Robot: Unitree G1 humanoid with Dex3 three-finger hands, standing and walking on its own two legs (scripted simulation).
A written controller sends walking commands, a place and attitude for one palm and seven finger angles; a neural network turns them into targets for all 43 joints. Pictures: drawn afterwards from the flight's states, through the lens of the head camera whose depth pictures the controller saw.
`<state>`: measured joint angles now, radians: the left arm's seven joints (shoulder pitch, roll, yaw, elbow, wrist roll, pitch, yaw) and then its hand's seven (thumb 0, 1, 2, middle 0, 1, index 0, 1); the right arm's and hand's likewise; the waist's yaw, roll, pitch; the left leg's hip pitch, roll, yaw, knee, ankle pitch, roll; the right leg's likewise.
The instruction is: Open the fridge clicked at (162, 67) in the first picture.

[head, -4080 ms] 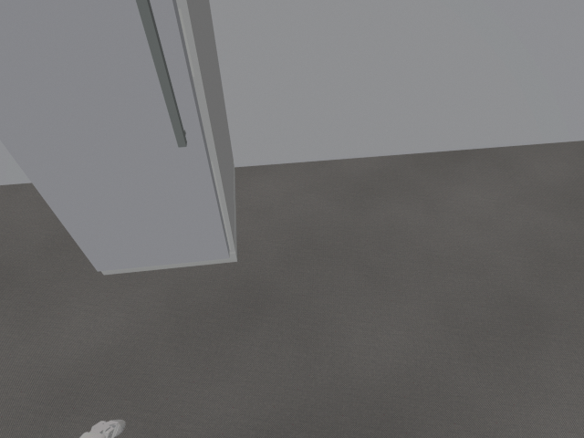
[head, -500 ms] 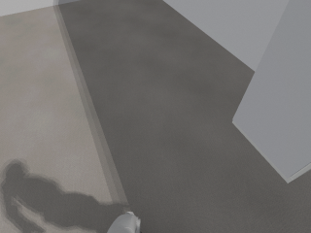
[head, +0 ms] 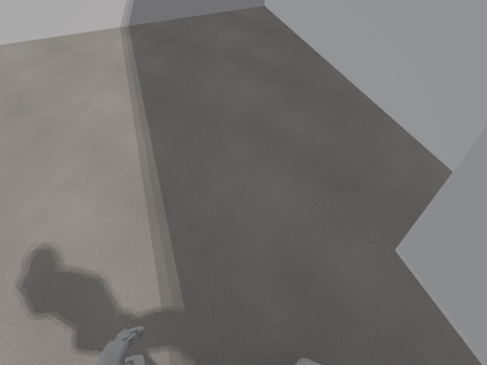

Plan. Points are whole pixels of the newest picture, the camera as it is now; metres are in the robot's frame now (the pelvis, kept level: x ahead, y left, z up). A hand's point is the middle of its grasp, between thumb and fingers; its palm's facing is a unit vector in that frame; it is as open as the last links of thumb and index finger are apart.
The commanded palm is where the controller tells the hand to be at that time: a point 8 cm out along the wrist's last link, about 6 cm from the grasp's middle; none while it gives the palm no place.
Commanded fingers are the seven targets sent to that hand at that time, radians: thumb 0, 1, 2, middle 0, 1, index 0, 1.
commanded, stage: walk to a spot facing it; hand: right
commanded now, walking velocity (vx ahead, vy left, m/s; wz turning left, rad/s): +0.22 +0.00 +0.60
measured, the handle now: out of the picture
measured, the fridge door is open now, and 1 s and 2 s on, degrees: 0 0 0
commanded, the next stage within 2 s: turn to face it in 0.30 s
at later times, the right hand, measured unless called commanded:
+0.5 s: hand (321, 290) +0.30 -0.16 -0.16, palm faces -0.32 +0.93 -0.20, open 7.4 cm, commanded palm none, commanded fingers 0.00 -0.90 -0.90 0.20 0.30 0.20 0.30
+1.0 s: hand (355, 309) +0.27 -0.23 -0.19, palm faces -0.03 +0.98 -0.20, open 7.4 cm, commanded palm none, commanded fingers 0.00 -0.90 -0.90 0.20 0.30 0.20 0.30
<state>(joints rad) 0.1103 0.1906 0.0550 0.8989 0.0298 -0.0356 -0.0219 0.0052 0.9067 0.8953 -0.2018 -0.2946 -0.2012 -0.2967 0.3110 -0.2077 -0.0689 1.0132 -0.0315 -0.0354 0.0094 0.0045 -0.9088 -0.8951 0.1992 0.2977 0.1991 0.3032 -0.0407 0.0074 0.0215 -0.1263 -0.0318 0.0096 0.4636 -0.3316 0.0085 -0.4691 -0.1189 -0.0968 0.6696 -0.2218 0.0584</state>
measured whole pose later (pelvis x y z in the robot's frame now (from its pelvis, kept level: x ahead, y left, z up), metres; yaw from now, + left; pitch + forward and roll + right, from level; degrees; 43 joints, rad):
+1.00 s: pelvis +0.17 -0.03 -0.01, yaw +3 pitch +1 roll +2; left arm 0.24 0.19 0.07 0.95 0.03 0.00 0.01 0.01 0.92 0.89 -0.20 -0.29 -0.20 -0.30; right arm 0.16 -0.23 -0.10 0.96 -0.02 0.06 -0.02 0.01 -0.91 -0.90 0.20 0.30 0.20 0.30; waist 0.04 0.05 0.06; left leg -0.49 0.09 0.07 1.16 -0.45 -0.08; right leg -0.37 -0.03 -0.11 0.64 -0.30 -0.06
